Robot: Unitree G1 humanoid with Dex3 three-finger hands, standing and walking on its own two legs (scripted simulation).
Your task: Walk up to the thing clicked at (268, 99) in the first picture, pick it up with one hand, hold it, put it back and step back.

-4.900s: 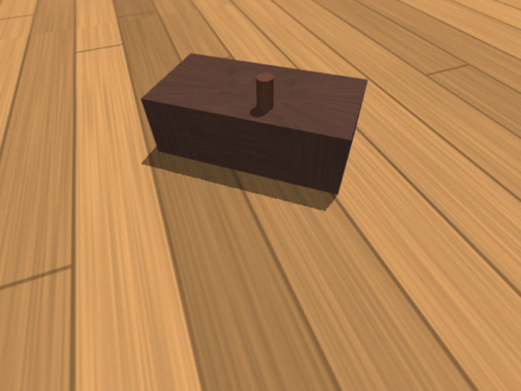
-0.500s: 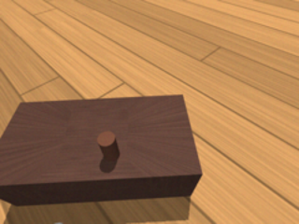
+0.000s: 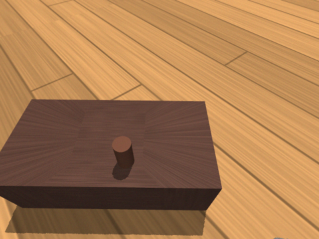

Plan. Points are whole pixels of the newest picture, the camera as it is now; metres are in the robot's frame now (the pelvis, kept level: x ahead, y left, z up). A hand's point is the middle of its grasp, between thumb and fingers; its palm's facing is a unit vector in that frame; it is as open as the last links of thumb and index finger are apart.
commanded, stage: walk up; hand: left
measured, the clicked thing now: (124, 153) +0.53 +0.18 -0.32
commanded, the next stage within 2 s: stand in 0.44 s
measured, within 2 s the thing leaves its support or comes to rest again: neither
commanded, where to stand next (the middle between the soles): +0.07 -0.02 m, yaw -1 degrees
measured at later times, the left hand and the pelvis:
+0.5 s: hand out of the picture +0.08 +0.26 -0.15, palm faces +0.04 -0.94 -0.33, open 7.4 cm; pelvis +0.01 +0.00 +0.00, yaw +1 degrees
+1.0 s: hand out of the picture +0.08 +0.27 -0.14, palm faces +0.00 -0.94 -0.33, open 7.4 cm; pelvis +0.01 +0.01 +0.02, yaw +0 degrees
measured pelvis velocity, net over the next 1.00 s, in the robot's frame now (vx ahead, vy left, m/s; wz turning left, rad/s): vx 0.01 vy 0.01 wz -0.01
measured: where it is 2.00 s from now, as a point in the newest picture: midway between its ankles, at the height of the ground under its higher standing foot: outside the picture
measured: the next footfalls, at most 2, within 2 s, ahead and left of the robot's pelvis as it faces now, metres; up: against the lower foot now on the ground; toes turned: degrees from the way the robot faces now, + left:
none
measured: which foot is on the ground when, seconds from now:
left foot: down 0.00-1.00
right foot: down 0.00-1.00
